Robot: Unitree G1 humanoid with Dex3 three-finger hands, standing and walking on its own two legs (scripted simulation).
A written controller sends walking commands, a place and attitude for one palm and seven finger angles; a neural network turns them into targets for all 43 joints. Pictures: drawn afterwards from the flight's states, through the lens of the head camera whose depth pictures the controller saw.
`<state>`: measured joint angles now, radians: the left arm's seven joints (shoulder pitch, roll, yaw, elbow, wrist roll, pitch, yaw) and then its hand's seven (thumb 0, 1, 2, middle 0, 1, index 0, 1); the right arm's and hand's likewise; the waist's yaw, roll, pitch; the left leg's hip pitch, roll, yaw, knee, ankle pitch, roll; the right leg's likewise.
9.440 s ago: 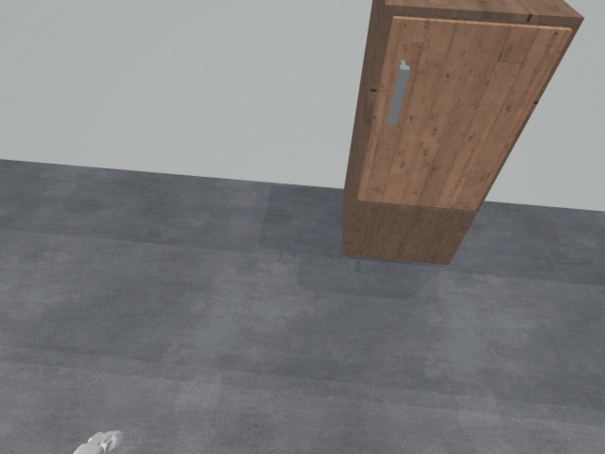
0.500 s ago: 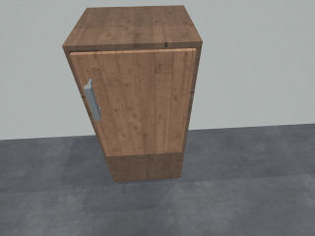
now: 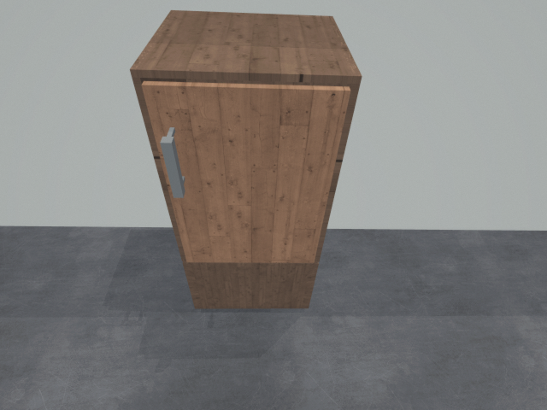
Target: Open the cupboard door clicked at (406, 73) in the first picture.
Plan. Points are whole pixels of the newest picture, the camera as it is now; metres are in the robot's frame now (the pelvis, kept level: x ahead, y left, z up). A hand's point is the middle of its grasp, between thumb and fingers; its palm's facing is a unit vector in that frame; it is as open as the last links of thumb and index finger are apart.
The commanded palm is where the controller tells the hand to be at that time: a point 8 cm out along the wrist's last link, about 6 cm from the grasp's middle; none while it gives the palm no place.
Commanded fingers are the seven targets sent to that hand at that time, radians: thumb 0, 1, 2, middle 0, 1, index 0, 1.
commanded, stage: look again from close up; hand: left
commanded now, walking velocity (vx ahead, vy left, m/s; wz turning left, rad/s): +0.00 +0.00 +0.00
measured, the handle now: (175, 163) +0.61 +0.26 +0.01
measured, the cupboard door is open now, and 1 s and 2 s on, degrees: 0 0 0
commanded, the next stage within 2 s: shuffle to correct the standing spot in 0.50 s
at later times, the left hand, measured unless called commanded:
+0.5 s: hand out of the picture +0.00 +0.15 -0.17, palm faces +0.06 -0.99 -0.16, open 7.4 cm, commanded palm none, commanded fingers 0.00 0.90 0.90 -0.20 -0.30 -0.20 -0.30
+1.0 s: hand out of the picture +0.08 +0.17 -0.17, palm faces +0.05 -0.98 -0.20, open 7.3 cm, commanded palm none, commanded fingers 0.00 0.90 0.90 -0.20 -0.30 -0.20 -0.30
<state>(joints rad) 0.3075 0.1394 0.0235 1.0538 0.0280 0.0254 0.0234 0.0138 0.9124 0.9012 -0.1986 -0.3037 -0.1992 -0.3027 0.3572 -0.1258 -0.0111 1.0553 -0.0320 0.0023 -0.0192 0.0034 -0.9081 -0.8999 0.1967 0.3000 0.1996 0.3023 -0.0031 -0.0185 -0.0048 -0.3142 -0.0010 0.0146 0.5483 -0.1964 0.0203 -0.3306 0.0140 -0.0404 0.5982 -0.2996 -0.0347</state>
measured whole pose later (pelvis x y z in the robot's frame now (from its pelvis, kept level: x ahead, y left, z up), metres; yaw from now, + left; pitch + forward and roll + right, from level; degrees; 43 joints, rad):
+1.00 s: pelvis +0.07 +0.00 +0.00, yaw +0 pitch +0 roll +2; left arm 0.30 0.14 0.03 1.08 0.03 -0.01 0.02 0.02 0.92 0.90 -0.20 -0.30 -0.20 -0.30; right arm 0.39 -0.11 0.00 1.09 -0.02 -0.03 -0.03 0.00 -0.91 -0.90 0.20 0.30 0.20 0.30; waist 0.00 -0.02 0.01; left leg -0.23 -0.03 0.06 0.51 -0.28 0.02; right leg -0.29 -0.02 -0.02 0.59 -0.27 -0.04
